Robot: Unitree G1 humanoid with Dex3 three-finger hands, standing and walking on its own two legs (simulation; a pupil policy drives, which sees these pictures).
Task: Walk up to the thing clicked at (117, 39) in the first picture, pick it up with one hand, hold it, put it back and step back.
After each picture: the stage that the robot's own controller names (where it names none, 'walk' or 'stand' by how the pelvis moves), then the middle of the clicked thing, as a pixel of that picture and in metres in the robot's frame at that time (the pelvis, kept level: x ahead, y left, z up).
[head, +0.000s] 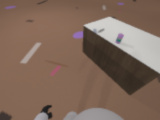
stand; (119, 38) +1.00 -0.34 -0.09
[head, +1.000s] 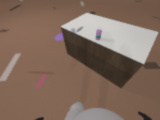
walk; (98, 34) +0.96 +0.01 -0.07
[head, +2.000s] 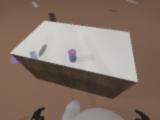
walk; (72, 56) +0.52 +0.20 -0.05
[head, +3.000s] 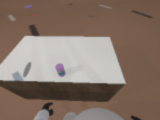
stand; (60, 70) +0.41 +0.27 -0.09
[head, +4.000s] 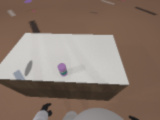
stand; (62, 70) +0.40 +0.25 -0.09
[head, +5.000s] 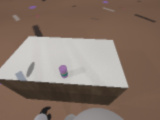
stand; (63, 71) +0.41 +0.24 -0.10
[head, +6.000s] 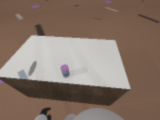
stand; (65, 71) +0.41 +0.23 -0.10
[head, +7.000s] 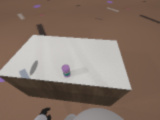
stand; (66, 71) +0.42 +0.22 -0.10
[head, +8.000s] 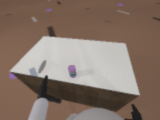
rise first; (72, 71) +0.42 +0.20 -0.09
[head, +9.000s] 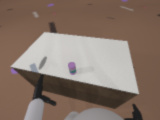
go down; (72, 68) +0.44 +0.21 -0.09
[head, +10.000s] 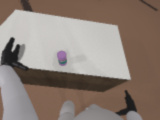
go down; (62, 58) +0.45 +0.19 -0.05
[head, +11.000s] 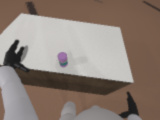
approach; (63, 60) +0.45 +0.20 -0.04
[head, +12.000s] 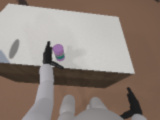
close in; (59, 53) +0.47 +0.20 +0.01
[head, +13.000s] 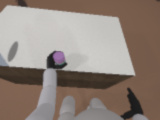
lift; (60, 60) +0.41 +0.19 +0.01
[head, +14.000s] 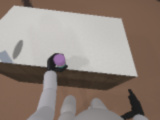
lift; (60, 62) +0.39 +0.19 +0.01
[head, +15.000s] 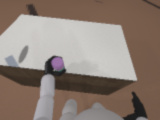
lift; (59, 66) +0.35 +0.20 +0.04
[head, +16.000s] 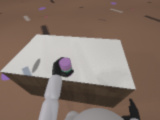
hold; (66, 67) +0.32 +0.17 +0.12
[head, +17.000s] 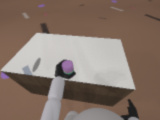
hold; (68, 69) +0.32 +0.16 +0.08
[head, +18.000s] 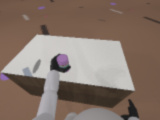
crouch; (63, 63) +0.35 +0.19 +0.11
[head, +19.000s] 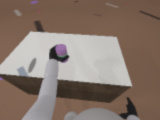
lower; (62, 53) +0.43 +0.20 +0.12
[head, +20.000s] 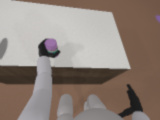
lower; (52, 48) +0.48 +0.21 +0.03
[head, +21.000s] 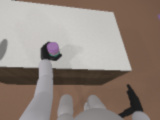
lower; (54, 51) +0.47 +0.20 +0.02
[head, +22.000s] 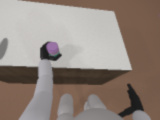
lower; (54, 51) +0.46 +0.20 +0.02
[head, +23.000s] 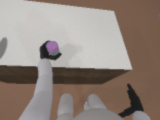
lower; (54, 50) +0.47 +0.20 +0.02
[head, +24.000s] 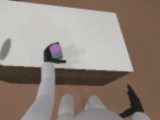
open; (57, 53) +0.45 +0.19 +0.02
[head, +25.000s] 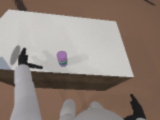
sink last; (62, 59) +0.44 +0.18 -0.01
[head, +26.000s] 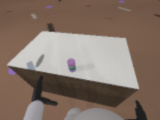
stand; (71, 65) +0.46 +0.20 -0.04
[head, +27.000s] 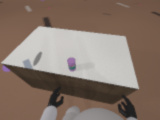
stand; (71, 64) +0.45 +0.18 -0.05
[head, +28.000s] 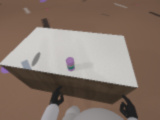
stand; (70, 64) +0.45 +0.19 -0.04
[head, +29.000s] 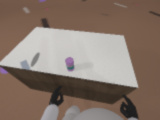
stand; (70, 64) +0.44 +0.19 -0.04
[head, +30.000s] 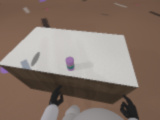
stand; (70, 64) +0.45 +0.19 -0.03
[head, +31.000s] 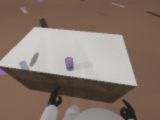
stand; (69, 64) +0.45 +0.19 -0.04
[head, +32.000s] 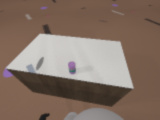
stand; (72, 68) +0.46 +0.18 -0.09
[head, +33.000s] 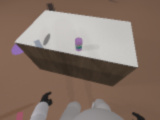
walk; (78, 44) +0.63 +0.15 -0.06
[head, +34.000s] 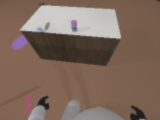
walk; (74, 26) +0.93 +0.25 -0.07
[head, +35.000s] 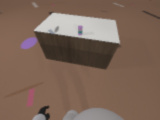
stand; (80, 30) +1.06 +0.21 -0.08
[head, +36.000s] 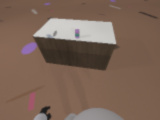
stand; (77, 33) +1.07 +0.24 -0.09
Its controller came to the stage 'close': yes
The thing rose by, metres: 0.20
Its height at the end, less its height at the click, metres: +0.00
